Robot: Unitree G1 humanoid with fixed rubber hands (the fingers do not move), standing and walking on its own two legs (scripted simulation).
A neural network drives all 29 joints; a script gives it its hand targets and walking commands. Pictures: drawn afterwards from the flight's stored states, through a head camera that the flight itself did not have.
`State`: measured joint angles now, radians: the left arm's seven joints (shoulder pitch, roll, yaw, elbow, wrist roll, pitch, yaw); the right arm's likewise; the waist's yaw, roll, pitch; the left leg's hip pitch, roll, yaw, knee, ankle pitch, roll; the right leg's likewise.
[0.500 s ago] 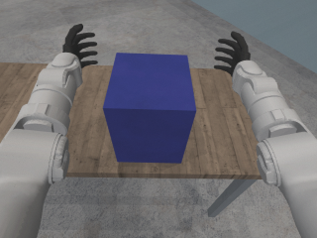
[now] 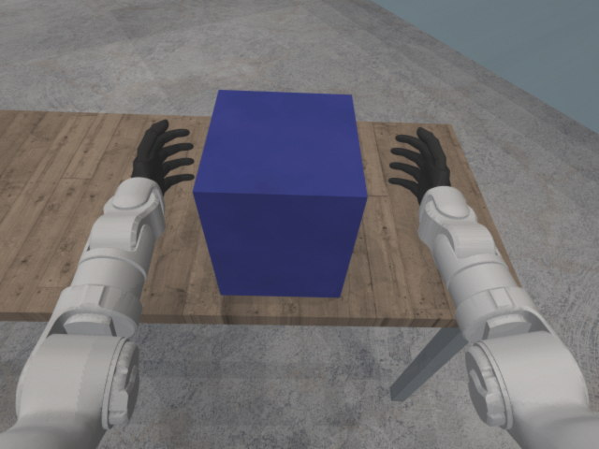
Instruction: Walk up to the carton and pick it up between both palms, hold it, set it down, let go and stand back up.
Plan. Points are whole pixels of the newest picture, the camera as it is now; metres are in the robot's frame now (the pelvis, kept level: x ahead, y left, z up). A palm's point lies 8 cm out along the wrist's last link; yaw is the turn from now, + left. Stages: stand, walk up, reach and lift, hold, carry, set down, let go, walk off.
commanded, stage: set down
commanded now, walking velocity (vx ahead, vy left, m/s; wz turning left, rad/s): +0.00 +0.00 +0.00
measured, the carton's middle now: (282, 199) +0.49 +0.03 +0.04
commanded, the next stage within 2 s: let go in 1.70 s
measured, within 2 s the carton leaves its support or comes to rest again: neither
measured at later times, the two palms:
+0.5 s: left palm (136, 262) +0.36 +0.22 +0.06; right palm (438, 267) +0.35 -0.18 +0.06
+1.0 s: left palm (128, 329) +0.29 +0.22 +0.01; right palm (444, 334) +0.28 -0.18 +0.01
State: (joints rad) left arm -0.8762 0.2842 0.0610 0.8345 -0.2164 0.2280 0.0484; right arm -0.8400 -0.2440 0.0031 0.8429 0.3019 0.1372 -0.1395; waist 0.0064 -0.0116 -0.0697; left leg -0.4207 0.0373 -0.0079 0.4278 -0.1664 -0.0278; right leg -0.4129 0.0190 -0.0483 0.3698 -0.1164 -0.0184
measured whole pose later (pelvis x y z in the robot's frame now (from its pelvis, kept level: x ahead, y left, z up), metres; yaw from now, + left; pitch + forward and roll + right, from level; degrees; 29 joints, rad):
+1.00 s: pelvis +0.02 +0.01 +0.00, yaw -1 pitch -3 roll -1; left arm -0.07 0.21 -0.01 0.46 -0.18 -0.07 0.05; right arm -0.05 -0.15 0.00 0.50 0.21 -0.13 -0.03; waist 0.02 -0.02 0.03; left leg -0.15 0.02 0.02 0.42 -0.23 -0.01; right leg -0.16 0.01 -0.02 0.38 -0.18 -0.01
